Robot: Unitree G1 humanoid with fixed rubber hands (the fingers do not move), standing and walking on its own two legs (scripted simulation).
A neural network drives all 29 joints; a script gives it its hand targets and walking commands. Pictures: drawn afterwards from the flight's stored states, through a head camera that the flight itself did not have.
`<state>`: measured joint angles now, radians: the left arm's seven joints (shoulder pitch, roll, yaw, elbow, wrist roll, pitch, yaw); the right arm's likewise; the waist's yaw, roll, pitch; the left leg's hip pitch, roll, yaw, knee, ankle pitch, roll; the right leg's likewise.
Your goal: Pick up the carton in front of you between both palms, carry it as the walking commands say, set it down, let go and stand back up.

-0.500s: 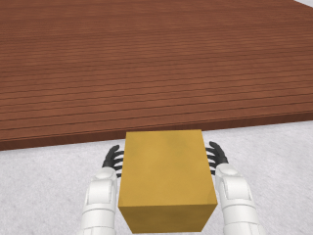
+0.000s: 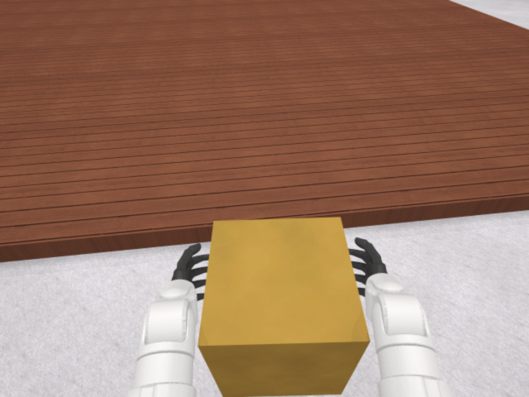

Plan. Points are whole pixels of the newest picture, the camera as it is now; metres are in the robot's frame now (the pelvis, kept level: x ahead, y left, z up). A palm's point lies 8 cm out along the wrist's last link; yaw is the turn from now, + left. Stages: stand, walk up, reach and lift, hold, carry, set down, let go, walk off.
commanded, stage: hold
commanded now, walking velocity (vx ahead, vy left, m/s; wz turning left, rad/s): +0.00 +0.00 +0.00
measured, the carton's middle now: (279, 310) +0.28 +0.00 -0.03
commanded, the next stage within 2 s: carry in 0.44 s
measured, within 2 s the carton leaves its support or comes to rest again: neither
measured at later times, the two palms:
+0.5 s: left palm (184, 283) +0.29 +0.15 +0.05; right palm (374, 277) +0.29 -0.15 +0.05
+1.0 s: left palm (202, 208) +0.45 +0.14 +0.06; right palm (359, 209) +0.44 -0.16 +0.06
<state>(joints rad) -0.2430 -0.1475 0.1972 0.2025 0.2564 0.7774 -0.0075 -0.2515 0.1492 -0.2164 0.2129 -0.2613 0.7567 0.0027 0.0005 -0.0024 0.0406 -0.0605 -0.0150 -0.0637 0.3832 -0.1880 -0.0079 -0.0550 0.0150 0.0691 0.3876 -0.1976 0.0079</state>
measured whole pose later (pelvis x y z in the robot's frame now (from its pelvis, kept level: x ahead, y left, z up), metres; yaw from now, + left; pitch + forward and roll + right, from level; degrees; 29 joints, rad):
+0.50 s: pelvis +0.01 +0.00 +0.00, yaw +0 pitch -4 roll +0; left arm -0.24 -0.15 0.20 0.19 0.25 0.79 -0.01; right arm -0.25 0.15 -0.21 0.20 -0.26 0.77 0.00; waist 0.00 0.00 -0.04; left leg -0.16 -0.01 -0.06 0.46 -0.26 -0.01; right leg -0.15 0.02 0.07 0.46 -0.26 0.01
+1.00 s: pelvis +0.18 +0.00 -0.02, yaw -1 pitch +7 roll -1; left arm -0.11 -0.13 0.11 -0.36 0.08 1.21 0.09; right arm -0.13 0.13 -0.08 -0.33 -0.09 1.18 -0.11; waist -0.02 0.04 -0.13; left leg -0.09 0.05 0.08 0.43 -0.45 -0.01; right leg -0.52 -0.01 -0.15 0.78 -0.46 0.00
